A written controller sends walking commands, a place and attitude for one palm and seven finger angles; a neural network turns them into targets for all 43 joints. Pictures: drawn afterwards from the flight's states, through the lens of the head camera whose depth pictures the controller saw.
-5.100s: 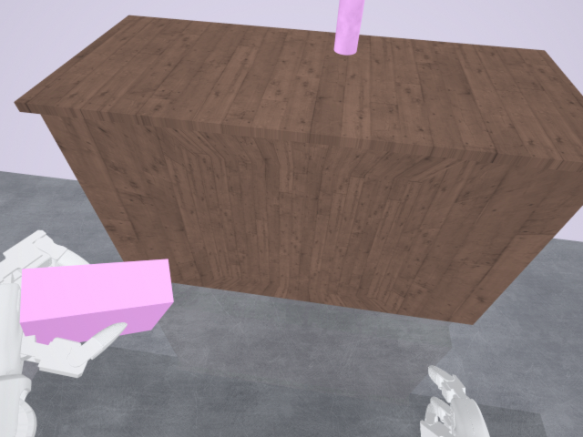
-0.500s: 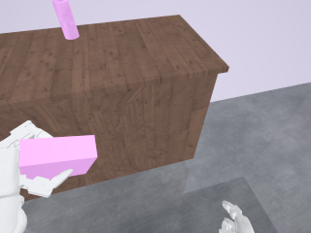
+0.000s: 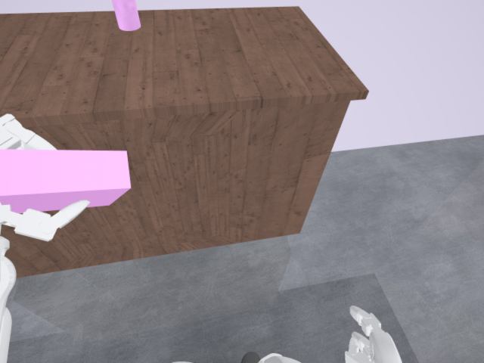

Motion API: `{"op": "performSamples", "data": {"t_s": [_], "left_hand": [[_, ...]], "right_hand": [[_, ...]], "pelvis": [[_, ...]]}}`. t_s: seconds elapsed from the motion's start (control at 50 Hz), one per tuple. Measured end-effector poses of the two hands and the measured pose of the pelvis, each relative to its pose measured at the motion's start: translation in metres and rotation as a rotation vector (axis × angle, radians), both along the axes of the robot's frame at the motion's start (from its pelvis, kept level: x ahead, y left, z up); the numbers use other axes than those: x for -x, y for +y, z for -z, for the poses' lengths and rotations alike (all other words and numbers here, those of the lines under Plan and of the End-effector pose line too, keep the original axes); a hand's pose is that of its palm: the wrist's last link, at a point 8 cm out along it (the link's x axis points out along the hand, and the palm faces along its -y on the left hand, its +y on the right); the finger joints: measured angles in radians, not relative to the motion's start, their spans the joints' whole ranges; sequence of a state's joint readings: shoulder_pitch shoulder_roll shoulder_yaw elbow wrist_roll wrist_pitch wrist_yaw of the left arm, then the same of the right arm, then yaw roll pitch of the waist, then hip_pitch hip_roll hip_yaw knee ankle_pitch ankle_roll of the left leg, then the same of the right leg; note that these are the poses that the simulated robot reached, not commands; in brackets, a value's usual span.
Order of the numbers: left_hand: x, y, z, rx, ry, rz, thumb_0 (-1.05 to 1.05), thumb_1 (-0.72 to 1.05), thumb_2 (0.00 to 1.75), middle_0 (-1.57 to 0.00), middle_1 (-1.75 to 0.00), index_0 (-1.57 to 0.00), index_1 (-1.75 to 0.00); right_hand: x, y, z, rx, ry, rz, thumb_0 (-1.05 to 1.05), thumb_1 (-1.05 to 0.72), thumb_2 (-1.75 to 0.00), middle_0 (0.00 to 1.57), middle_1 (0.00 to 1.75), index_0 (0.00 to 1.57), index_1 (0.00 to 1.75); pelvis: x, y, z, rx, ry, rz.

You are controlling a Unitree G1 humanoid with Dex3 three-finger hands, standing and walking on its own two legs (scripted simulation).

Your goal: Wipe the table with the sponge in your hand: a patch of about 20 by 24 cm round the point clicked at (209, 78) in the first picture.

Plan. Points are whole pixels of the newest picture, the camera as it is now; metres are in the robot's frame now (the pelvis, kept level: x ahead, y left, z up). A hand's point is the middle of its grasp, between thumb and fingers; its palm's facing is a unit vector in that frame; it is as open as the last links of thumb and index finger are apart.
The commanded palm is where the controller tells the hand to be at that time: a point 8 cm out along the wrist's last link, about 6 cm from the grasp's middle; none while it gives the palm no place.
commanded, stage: look again from close up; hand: left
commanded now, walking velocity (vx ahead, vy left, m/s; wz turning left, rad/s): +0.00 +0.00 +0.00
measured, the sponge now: (83, 182) +0.29 +0.23 +0.18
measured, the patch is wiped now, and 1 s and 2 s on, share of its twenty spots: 0.00 0.00 0.00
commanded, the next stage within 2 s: shuffle to correct the standing spot in 0.20 s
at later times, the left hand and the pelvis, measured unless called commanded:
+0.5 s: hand (46, 248) +0.19 +0.23 +0.19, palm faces +0.30 -0.85 -0.43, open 9.2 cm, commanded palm +0.14 +0.27 +0.19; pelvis -0.06 +0.02 -0.01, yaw -7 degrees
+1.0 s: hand out of the picture +0.08 +0.22 +0.19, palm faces +0.23 -0.81 -0.55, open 9.2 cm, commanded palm +0.05 +0.27 +0.19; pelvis -0.15 +0.02 +0.02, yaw -8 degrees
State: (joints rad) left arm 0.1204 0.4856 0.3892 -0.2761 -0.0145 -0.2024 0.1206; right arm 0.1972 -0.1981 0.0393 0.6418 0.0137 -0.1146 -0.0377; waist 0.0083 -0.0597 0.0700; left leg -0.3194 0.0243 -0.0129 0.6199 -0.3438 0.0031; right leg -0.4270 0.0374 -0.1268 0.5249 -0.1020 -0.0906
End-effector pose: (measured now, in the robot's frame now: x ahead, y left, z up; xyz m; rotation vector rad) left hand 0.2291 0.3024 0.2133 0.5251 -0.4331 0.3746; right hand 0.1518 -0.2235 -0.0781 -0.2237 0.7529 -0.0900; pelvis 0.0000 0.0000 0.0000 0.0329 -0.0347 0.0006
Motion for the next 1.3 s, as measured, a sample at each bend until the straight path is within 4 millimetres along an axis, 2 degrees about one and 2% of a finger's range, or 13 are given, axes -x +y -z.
{"op": "performSamples", "data": {"t_s": [0.06, 0.18, 0.24, 0.34, 0.4, 0.56, 0.68, 0.82, 0.88, 0.96, 1.08, 1.18, 1.3], "left_hand": [[0.001, 0.008, -0.014, 0.029, -0.100, -0.014, 0.00, -0.43, 1.04, -0.83, -1.39, -0.82, -1.39], [0.031, -0.028, 0.003, 0.032, 0.044, 0.133, 0.00, -0.42, 1.04, -0.82, -1.40, -0.81, -1.41], [0.037, -0.032, 0.016, 0.032, 0.097, 0.167, 0.00, -0.42, 1.04, -0.82, -1.40, -0.82, -1.40], [0.039, -0.016, 0.031, 0.072, 0.136, 0.088, 0.00, -0.43, 1.04, -0.82, -1.39, -0.82, -1.40], [0.047, -0.015, 0.027, 0.055, 0.132, 0.066, 0.00, -0.42, 1.04, -0.82, -1.40, -0.82, -1.40], [0.081, -0.039, 0.004, -0.020, 0.005, 0.209, 0.00, -0.42, 1.04, -0.82, -1.40, -0.82, -1.40], [0.097, -0.034, 0.012, -0.033, 0.071, 0.187, 0.00, -0.42, 1.04, -0.82, -1.40, -0.82, -1.40], [0.138, -0.044, 0.018, -0.077, 0.140, 0.139, 0.00, -0.42, 1.04, -0.82, -1.40, -0.82, -1.40], [0.155, -0.052, 0.013, -0.048, 0.149, 0.166, 0.00, -0.42, 1.04, -0.82, -1.40, -0.82, -1.40], [0.172, -0.050, 0.000, -0.079, 0.191, 0.170, 0.00, -0.43, 1.04, -0.82, -1.40, -0.82, -1.40], [0.179, -0.020, -0.003, -0.075, 0.234, 0.083, 0.00, -0.43, 1.04, -0.82, -1.40, -0.82, -1.40], [0.181, -0.005, 0.012, 0.021, 0.196, 0.077, 0.00, -0.42, 1.04, -0.82, -1.40, -0.82, -1.40], [0.187, -0.009, 0.021, 0.013, 0.185, 0.130, 0.00, -0.42, 1.04, -0.82, -1.40, -0.82, -1.41]], "right_hand": [[0.003, -0.003, -0.010, -0.011, -0.050, -0.004, 0.01, -0.90, -0.89, 0.20, 0.30, 0.20, 0.30], [0.026, -0.011, -0.023, -0.014, -0.118, 0.066, 0.01, -0.90, -0.89, 0.20, 0.30, 0.20, 0.30], [0.041, -0.012, -0.018, 0.007, -0.074, 0.069, 0.01, -0.90, -0.89, 0.20, 0.30, 0.20, 0.30], [0.063, -0.010, -0.011, 0.014, -0.020, 0.071, 0.01, -0.90, -0.89, 0.20, 0.30, 0.20, 0.30], [0.071, -0.008, -0.007, -0.002, -0.029, 0.074, 0.01, -0.90, -0.89, 0.20, 0.30, 0.20, 0.30], [0.094, -0.005, 0.001, -0.001, -0.064, 0.100, 0.01, -0.90, -0.89, 0.20, 0.30, 0.20, 0.30], [0.134, -0.003, 0.006, -0.070, -0.141, 0.174, 0.01, -0.90, -0.89, 0.20, 0.30, 0.20, 0.30], [0.180, -0.011, 0.034, -0.088, 0.008, 0.144, 0.01, -0.90, -0.89, 0.20, 0.30, 0.20, 0.30], [0.191, -0.017, 0.031, -0.071, 0.064, 0.129, 0.01, -0.90, -0.89, 0.20, 0.30, 0.20, 0.30], [0.200, -0.024, 0.013, -0.060, 0.040, 0.175, 0.01, -0.90, -0.89, 0.20, 0.30, 0.20, 0.30], [0.202, -0.026, -0.006, -0.027, -0.028, 0.203, 0.01, -0.90, -0.89, 0.20, 0.30, 0.20, 0.30], [0.199, -0.015, -0.013, 0.022, -0.078, 0.180, 0.01, -0.90, -0.89, 0.20, 0.30, 0.20, 0.30], [0.198, 0.011, -0.009, -0.032, -0.125, 0.183, 0.01, -0.90, -0.89, 0.20, 0.30, 0.20, 0.30]], "pelvis": [[0.008, 0.000, 0.001, -0.005, -0.009, 0.036], [0.008, 0.014, -0.008, -0.003, -0.015, 0.112], [0.014, 0.015, -0.007, -0.006, -0.034, 0.110], [0.029, 0.014, -0.005, -0.006, -0.057, 0.102], [0.039, 0.013, -0.003, -0.014, -0.072, 0.107], [0.073, 0.019, 0.012, -0.025, -0.078, 0.148], [0.103, 0.023, 0.014, -0.023, -0.086, 0.190], [0.132, 0.010, 0.015, -0.010, -0.039, 0.151], [0.144, 0.012, 0.005, 0.004, -0.037, 0.137], [0.151, 0.014, -0.012, -0.024, -0.012, 0.144], [0.158, 0.023, -0.023, -0.059, 0.010, 0.145], [0.165, 0.041, -0.015, -0.029, 0.008, 0.135], [0.170, 0.048, -0.005, -0.041, -0.027, 0.156]]}}
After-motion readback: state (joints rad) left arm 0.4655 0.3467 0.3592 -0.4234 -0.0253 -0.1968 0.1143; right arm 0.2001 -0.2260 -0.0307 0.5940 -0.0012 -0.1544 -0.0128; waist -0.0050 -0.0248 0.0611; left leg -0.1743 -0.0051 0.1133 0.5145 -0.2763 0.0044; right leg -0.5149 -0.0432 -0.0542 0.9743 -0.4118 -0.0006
